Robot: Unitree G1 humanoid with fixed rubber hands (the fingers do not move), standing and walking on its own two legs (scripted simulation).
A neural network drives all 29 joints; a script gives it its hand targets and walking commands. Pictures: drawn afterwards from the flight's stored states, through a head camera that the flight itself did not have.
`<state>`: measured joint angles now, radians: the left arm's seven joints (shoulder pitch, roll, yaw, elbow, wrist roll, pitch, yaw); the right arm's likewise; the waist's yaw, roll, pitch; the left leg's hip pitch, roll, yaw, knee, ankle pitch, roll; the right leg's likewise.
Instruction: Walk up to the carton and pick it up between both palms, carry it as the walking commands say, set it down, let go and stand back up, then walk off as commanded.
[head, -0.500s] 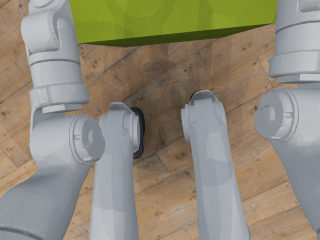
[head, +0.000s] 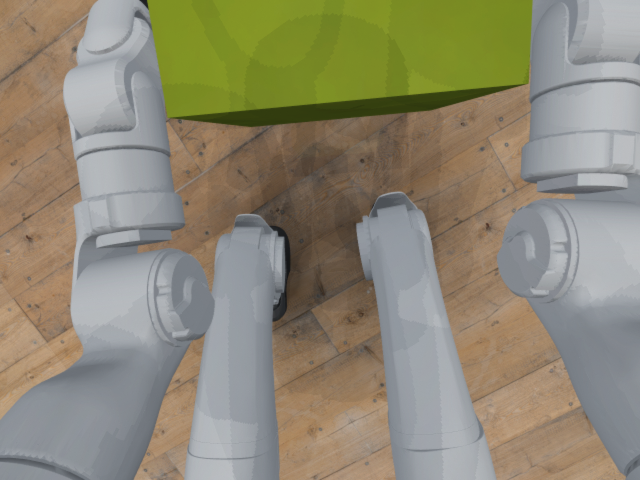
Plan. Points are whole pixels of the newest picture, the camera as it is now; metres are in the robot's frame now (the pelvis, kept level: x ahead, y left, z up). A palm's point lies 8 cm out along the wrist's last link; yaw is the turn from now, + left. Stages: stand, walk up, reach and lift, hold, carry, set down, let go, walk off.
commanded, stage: reach and lift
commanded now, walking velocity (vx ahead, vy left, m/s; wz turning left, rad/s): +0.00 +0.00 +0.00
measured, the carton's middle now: out of the picture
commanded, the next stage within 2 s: none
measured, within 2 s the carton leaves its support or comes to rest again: neither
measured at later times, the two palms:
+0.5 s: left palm (84, 3) +0.52 +0.13 -0.02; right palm out of the picture +0.52 -0.21 -0.01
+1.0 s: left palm out of the picture +0.49 +0.13 +0.06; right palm out of the picture +0.50 -0.21 +0.06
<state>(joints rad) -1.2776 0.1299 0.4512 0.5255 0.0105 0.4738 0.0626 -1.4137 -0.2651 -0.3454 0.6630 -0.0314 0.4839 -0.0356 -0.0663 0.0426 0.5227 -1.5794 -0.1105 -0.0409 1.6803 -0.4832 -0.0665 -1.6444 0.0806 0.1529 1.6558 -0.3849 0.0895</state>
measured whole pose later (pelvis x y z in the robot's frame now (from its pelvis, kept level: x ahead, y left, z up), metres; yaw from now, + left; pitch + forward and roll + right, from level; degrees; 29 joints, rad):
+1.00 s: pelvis +0.02 +0.00 +0.12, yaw -2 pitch +11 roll +2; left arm -0.94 0.06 0.40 0.42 0.00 0.44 0.03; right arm -1.06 -0.14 -0.32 0.51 -0.05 0.46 -0.04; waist -0.04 0.03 0.52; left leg -1.03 -0.09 -0.08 1.24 -0.40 -0.05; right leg -1.09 0.07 0.16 1.22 -0.32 0.07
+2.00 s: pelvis +0.16 +0.00 +0.24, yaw -1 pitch +8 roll +0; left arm -0.23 -0.09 0.28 0.32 0.13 0.51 -0.08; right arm -0.29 0.07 -0.29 0.33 -0.17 0.52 0.07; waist -0.02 0.04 -0.05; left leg -0.35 -0.03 -0.14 0.49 -0.27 -0.02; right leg -0.40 0.04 0.13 0.46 -0.20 0.02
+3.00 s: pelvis +0.14 -0.01 +0.25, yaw -2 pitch -5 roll +0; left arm -0.23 -0.08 0.25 0.23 0.15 0.72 -0.08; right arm -0.28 0.06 -0.27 0.24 -0.18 0.73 0.06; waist 0.00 0.02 0.01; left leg -0.06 -0.02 -0.12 0.37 -0.22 -0.02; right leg -0.13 0.03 0.14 0.39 -0.17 0.02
